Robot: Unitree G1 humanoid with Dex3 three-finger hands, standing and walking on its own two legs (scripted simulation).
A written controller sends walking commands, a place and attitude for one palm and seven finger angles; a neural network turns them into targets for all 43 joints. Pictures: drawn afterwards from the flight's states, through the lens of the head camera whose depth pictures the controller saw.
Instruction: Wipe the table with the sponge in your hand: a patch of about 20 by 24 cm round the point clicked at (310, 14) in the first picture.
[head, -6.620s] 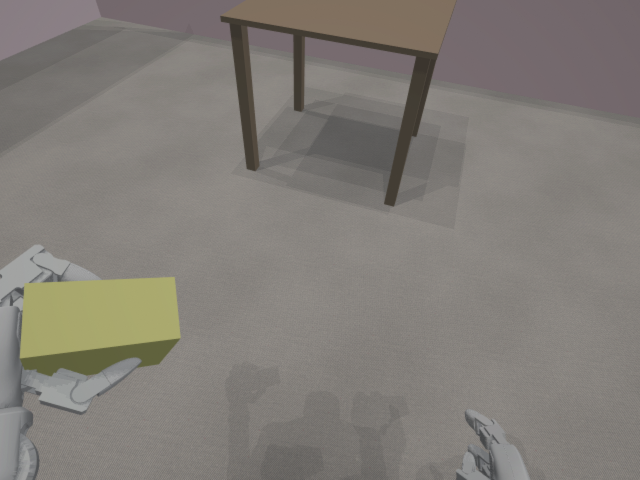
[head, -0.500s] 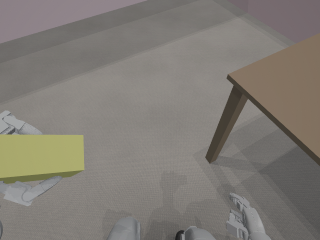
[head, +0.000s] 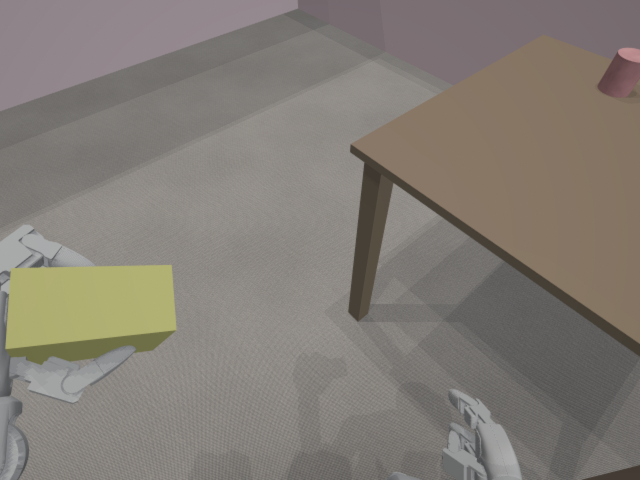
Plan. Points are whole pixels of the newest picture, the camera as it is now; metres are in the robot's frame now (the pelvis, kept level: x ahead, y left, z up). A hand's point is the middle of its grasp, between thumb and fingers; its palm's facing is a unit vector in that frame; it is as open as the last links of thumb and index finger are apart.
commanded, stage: turn to face it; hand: left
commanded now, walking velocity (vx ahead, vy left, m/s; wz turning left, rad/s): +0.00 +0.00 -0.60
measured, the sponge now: (117, 315) +0.22 +0.22 +0.15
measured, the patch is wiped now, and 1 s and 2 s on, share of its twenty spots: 0.00 0.00 0.00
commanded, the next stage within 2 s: take the last steps up to it in 1.86 s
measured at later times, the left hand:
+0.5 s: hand (203, 331) +0.21 +0.13 +0.17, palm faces +0.16 -0.88 -0.44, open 10.1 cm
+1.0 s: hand (365, 405) +0.16 -0.01 +0.17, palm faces -0.18 -0.85 -0.50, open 10.1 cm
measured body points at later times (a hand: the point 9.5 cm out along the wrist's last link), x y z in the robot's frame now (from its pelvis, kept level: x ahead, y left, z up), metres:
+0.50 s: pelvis -0.07 -0.05 +0.00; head -0.04 -0.05 +0.44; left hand +0.19 +0.18 +0.20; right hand +0.04 -0.34 -0.08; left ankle -0.02 +0.09 -0.73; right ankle +0.01 -0.13 -0.72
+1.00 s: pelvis -0.15 -0.08 +0.00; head -0.11 -0.11 +0.45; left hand +0.17 +0.04 +0.20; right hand -0.16 -0.38 -0.10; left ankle -0.08 +0.04 -0.69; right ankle -0.10 -0.18 -0.73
